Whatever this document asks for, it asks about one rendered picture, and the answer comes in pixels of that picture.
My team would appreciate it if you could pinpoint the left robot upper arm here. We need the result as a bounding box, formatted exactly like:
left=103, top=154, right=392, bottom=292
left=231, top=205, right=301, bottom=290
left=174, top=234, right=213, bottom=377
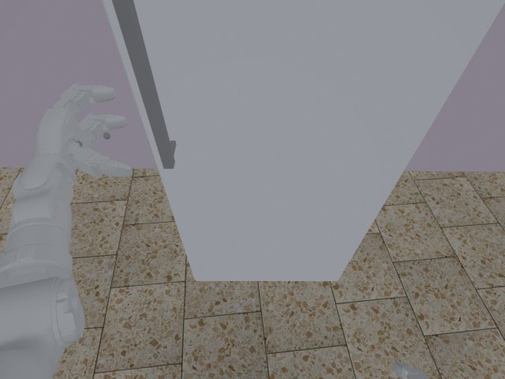
left=0, top=276, right=85, bottom=379

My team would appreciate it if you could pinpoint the fridge door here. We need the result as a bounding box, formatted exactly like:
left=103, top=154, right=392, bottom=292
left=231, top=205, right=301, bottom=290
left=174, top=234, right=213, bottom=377
left=103, top=0, right=505, bottom=281

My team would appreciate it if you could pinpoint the left robot hand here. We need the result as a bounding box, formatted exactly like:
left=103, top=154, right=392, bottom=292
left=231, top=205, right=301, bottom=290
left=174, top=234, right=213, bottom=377
left=36, top=84, right=133, bottom=178

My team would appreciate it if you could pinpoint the handle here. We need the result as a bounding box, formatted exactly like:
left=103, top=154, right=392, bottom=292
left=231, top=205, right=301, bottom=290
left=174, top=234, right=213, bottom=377
left=112, top=0, right=176, bottom=169

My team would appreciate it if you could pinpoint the right robot hand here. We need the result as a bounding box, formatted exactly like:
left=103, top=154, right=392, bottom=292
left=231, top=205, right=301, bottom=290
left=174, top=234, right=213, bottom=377
left=395, top=361, right=428, bottom=379

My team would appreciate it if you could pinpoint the robot left forearm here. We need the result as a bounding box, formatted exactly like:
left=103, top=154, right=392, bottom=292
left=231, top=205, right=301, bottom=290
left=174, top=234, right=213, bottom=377
left=0, top=153, right=77, bottom=288

